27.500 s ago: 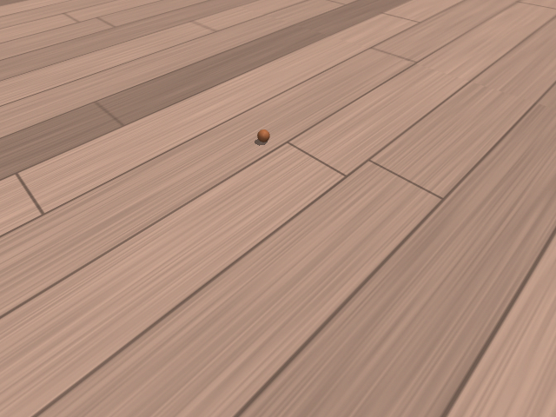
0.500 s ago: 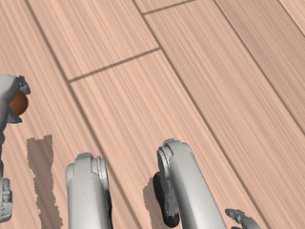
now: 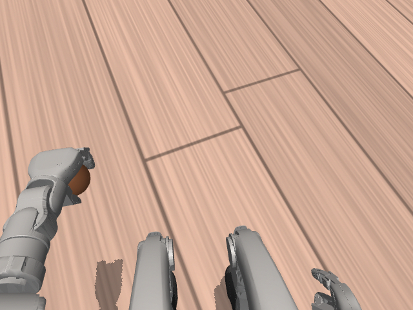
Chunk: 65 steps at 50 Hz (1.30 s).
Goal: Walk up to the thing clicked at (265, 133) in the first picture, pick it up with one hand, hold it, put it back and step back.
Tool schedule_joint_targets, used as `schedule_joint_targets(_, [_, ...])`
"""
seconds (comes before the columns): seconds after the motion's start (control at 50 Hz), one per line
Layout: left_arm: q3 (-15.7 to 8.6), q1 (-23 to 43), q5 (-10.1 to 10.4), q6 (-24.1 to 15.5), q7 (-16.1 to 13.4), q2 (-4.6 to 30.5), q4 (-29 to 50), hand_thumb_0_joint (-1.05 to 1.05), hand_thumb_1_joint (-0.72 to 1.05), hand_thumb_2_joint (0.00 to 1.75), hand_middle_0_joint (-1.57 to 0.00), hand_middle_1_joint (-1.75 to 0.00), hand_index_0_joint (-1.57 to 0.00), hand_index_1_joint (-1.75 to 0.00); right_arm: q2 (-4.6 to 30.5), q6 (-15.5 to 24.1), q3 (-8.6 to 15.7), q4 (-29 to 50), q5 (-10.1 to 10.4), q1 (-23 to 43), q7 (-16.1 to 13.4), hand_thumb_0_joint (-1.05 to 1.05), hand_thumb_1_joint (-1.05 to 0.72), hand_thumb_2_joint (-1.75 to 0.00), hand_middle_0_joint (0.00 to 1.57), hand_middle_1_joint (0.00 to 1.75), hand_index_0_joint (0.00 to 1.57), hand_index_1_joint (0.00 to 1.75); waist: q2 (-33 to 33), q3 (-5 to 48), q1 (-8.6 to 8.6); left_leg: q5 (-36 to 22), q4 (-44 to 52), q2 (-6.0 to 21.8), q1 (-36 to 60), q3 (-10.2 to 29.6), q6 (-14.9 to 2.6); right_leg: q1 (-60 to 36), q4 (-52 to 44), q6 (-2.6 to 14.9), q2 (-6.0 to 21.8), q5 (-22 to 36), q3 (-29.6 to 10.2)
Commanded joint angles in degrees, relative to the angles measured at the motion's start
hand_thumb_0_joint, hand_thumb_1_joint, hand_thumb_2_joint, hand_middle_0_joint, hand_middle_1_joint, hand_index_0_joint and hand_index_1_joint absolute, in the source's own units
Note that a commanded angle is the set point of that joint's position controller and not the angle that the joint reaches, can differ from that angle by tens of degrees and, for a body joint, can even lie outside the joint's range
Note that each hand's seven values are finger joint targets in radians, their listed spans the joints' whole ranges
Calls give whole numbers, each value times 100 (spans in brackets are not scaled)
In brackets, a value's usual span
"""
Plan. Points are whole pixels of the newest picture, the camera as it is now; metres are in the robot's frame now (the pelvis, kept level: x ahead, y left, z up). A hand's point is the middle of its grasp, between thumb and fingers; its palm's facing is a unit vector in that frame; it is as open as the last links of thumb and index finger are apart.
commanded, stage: lift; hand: left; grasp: from above
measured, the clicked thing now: (70, 178) +0.42 +0.29 -0.10
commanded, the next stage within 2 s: hold in 0.80 s
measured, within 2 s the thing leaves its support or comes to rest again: neither
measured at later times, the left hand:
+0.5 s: hand (41, 167) +0.37 +0.25 +0.08, palm faces -0.44 -0.09 -0.89, open 9.4 cm
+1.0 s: hand (26, 125) +0.39 +0.24 +0.15, palm faces -0.44 -0.08 -0.90, open 9.4 cm
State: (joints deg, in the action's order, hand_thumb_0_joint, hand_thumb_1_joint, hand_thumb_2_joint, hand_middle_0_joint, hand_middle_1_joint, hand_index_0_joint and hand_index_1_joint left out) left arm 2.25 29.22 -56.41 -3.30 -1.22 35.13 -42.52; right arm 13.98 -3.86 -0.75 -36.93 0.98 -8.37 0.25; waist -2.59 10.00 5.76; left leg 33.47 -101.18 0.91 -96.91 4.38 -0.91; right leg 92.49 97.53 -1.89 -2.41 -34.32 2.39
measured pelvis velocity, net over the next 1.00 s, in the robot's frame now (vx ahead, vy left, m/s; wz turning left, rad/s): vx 0.08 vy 0.00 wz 0.04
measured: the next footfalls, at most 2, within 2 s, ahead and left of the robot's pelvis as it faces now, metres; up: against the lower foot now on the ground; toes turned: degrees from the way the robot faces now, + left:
none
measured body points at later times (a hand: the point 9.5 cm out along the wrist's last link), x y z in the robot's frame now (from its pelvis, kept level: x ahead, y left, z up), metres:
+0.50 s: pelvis +0.04 +0.00 +0.16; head +0.11 +0.01 +0.60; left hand +0.39 +0.25 +0.13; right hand +0.14 -0.26 +0.04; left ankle +0.09 +0.11 -0.50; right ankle +0.09 -0.13 -0.50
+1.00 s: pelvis +0.08 +0.00 +0.22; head +0.12 +0.00 +0.66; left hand +0.41 +0.24 +0.20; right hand +0.18 -0.26 +0.09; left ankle +0.09 +0.11 -0.50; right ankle +0.09 -0.13 -0.50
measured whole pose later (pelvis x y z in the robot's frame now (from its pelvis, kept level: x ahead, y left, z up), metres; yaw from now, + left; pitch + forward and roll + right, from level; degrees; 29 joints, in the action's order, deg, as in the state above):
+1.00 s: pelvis +0.08 +0.00 +0.22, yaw +2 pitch +10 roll -1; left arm 11.8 19.6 -56.4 1.3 -6.2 22.8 -47.0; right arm 13.7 0.0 2.3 -42.5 2.8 -14.4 -2.9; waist -2.2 5.1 2.4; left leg 20.4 -44.1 0.8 -33.3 -0.3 -0.6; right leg 31.2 42.1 -1.1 -1.1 -20.5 -2.2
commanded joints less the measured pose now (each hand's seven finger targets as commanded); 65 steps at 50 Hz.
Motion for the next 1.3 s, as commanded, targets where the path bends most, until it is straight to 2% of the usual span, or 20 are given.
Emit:
schedule_joint_targets(0.0, [-462,1355,55,93,-287,1283,1327,0,54,79,-80,-98,-87,-90,1027,183,396,368,61,-548,-175,0,-90,-90,20,30,20,30,-860,2938,0,-89,2399,18,3338,21,-74,-2103,-1861,311,-111,565,127])
schedule_joint_targets(0.06, [-452,1059,30,120,-370,1178,1275,0,54,76,-80,-96,-87,-89,975,274,381,290,93,-506,-265,0,-90,-90,20,30,20,30,-768,2614,-45,-34,2862,10,3707,37,-45,-2534,-2308,307,-113,501,66])
schedule_joint_targets(0.14, [-205,1106,3,152,-501,842,1040,0,57,75,-82,-94,-89,-87,902,431,368,151,127,-513,-351,0,-90,-90,20,30,20,30,-609,2068,39,-4,3375,9,4127,0,-26,-2938,-2929,304,-110,434,-42])
schedule_joint_targets(0.16, [-207,1265,12,153,-538,855,1053,0,56,76,-81,-95,-88,-88,922,475,393,112,117,-512,-369,0,-90,-90,20,30,20,30,-647,2087,33,-1,3505,17,4278,26,-17,-3048,-3042,299,-110,429,-57])
schedule_joint_targets(0.22, [38,1124,-37,165,-613,532,730,0,55,73,-81,-94,-88,-87,896,574,414,50,135,-541,-388,0,-90,-90,20,30,20,30,-584,1848,-9,-62,3931,18,4702,57,19,-3385,-3426,305,-111,502,-96])
schedule_joint_targets(0.26, [81,1028,-32,181,-647,450,539,0,54,75,-78,-97,-86,-90,885,629,423,33,136,-579,-396,0,-90,-90,20,30,20,30,-498,1725,-43,-135,4153,1,4851,51,29,-3636,-3704,298,-116,534,-131])
schedule_joint_targets(0.34, [240,913,-43,224,-738,249,369,0,58,75,-81,-99,-89,-91,834,685,421,28,154,-674,-398,0,-90,-90,20,30,20,30,-244,1552,-55,-814,4386,-73,5157,-213,8,-4296,-4277,306,-120,934,-231])
schedule_joint_targets(0.42, [192,1014,-63,257,-879,266,291,0,64,77,-87,-98,-95,-90,821,726,463,11,136,-750,-391,0,-90,-90,20,30,20,30,-305,1513,-169,-1126,4801,-67,5672,-265,32,-4754,-4616,306,-94,1233,-232])
schedule_joint_targets(0.5, [246,1073,-130,305,-963,244,228,0,62,74,-86,-95,-93,-87,816,716,487,-52,139,-773,-394,0,-90,-90,20,30,20,30,-220,1453,-190,-1547,5078,-69,6087,-304,43,-5124,-4923,307,-96,1594,-276])
schedule_joint_targets(0.6, [302,994,-53,413,-976,99,258,0,58,72,-82,-94,-90,-86,804,695,523,-61,128,-790,-374,0,-90,-90,20,30,20,30,-190,1486,-261,-2033,5417,-87,6565,-339,56,-5681,-5267,292,-79,2053,-323])
schedule_joint_targets(0.64, [389,909,-9,469,-952,-29,203,0,59,72,-83,-92,-91,-85,807,689,534,-51,134,-770,-371,0,-90,-90,20,30,20,30,-199,1426,-243,-2247,5578,-76,6810,-327,80,-5851,-5354,296,-75,2211,-293])
schedule_joint_targets(0.68, [320,816,7,489,-921,63,182,0,57,72,-83,-92,-90,-84,819,662,555,-81,140,-775,-383,0,-90,-90,20,30,20,30,-76,1377,-286,-2434,5670,-79,6903,-331,63,-5988,-5488,280,-75,2392,-315])
schedule_joint_targets(0.72, [447,929,26,487,-885,-70,311,0,61,73,-86,-91,-93,-84,803,646,546,-44,151,-745,-382,0,-90,-90,20,30,20,30,35,1249,-245,-2357,5803,-105,6979,-369,29,-6145,-5711,246,-54,2397,-356])
schedule_joint_targets(0.76, [433,777,98,502,-842,-80,351,0,62,73,-87,-91,-94,-84,822,640,560,-13,173,-728,-377,0,-90,-90,20,30,20,30,55,1225,-285,-2374,5946,-128,7116,-401,38,-6324,-5839,252,-43,2386,-363])
schedule_joint_targets(0.82, [415,746,50,506,-791,9,421,0,65,72,-88,-92,-95,-85,832,620,564,-14,180,-690,-379,0,-90,-89,20,30,20,30,-5,1191,-335,-2604,6115,-114,7340,-387,61,-6476,-5926,268,-59,2533,-344])
schedule_joint_targets(0.86, [489,849,56,492,-754,-111,522,0,63,70,-85,-94,-94,-85,814,608,561,-14,189,-701,-381,0,-90,-89,20,30,20,30,36,1196,-260,-2791,6154,-121,7445,-385,58,-6595,-5983,254,-60,2719,-363])
schedule_joint_targets(0.96, [508,810,-42,472,-677,-57,589,0,62,71,-85,-92,-93,-84,839,539,579,29,206,-630,-370,0,-90,-89,20,30,20,30,66,1122,-347,-3098,6317,-132,7721,-437,46,-6826,-6176,241,-52,3005,-378])
schedule_joint_targets(1.1, [562,719,-2,481,-473,-150,840,0,65,75,-86,-96,-94,-87,825,489,568,119,228,-506,-341,0,-90,-89,20,30,20,30,44,987,-392,-3225,6555,-166,7925,-464,62,-7115,-6368,237,-33,3145,-421])
schedule_joint_targets(1.24, [529,598,-13,503,-293,-61,1002,0,62,74,-82,-97,-91,-87,848,432,580,176,228,-420,-329,0,-89,-89,20,30,20,30,28,984,-446,-3744,6693,-117,8255,-466,47,-7322,-6461,246,-59,3467,-371])
schedule_joint_targets(1.28, [621,568,-10,502,-254,-170,1085,0,61,73,-82,-95,-91,-86,841,422,569,222,252,-373,-325,0,-89,-89,20,30,20,30,89,926,-436,-3669,6761,-129,8297,-487,41,-7351,-6512,244,-48,3449,-389])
